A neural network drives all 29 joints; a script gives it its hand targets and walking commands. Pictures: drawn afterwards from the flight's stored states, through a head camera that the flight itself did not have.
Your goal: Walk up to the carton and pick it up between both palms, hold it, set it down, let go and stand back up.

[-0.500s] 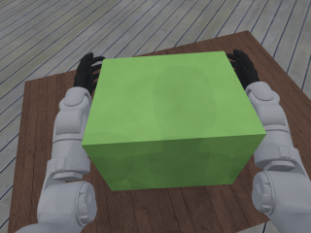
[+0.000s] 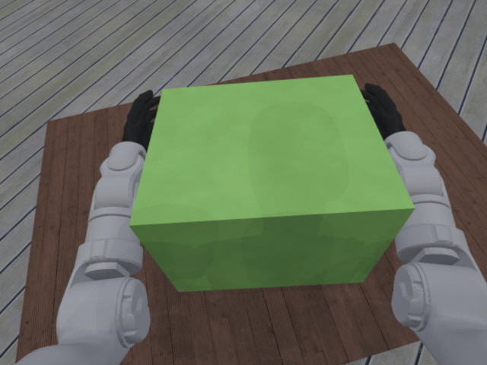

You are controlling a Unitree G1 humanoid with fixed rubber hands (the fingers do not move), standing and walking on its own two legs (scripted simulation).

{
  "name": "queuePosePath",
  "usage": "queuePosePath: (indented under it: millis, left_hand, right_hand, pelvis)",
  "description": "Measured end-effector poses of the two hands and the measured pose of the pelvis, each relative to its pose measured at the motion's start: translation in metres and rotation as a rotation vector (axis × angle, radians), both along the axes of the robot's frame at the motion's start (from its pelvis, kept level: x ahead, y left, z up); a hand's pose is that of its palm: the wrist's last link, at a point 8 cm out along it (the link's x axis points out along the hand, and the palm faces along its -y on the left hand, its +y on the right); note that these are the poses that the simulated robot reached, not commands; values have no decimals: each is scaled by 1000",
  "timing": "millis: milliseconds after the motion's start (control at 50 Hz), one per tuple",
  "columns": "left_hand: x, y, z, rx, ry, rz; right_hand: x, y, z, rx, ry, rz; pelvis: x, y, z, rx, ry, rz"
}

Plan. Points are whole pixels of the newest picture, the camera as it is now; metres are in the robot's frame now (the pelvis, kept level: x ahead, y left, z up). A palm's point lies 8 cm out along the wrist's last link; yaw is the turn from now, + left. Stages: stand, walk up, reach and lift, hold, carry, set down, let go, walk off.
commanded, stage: set down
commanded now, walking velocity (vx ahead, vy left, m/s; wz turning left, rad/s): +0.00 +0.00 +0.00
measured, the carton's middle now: (263, 186) +0.37 -0.04 +0.06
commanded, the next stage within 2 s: none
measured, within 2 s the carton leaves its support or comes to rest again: rests again in 0.68 s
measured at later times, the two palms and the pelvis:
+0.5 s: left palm (137, 139) +0.45 +0.15 +0.10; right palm (385, 127) +0.44 -0.24 +0.09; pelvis +0.00 +0.00 +0.00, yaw -1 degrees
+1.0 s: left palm (107, 116) +0.47 +0.18 +0.14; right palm (421, 77) +0.47 -0.28 +0.15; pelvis +0.01 +0.00 +0.00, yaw -3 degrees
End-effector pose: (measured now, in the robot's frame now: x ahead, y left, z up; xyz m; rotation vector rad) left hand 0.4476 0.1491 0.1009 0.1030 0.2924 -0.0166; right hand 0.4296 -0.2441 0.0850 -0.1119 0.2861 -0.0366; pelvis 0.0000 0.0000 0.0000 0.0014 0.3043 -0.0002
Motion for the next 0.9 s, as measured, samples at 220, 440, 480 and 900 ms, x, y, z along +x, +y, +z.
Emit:
queuePosePath:
  millis: [220, 440, 480, 900]
  left_hand:
    - [3, 0, 0, 2, -2, 4]
    - [5, 0, 0, -4, 0, 26]
    - [6, 1, -1, -6, 6, 39]
    - [15, 22, 21, -66, 59, 148]
  right_hand:
    - [2, 1, 0, 13, 4, 5]
    - [6, 2, 0, 26, 10, 2]
    - [8, 1, 0, 31, 11, -7]
    - [42, -30, 42, 85, -3, -95]
  pelvis:
    - [-1, 1, 0, 1, 12, -11]
    - [-4, -1, -1, 4, 25, -23]
    - [-5, -1, -1, 4, 29, -25]
    - [10, -2, -1, -5, 19, -43]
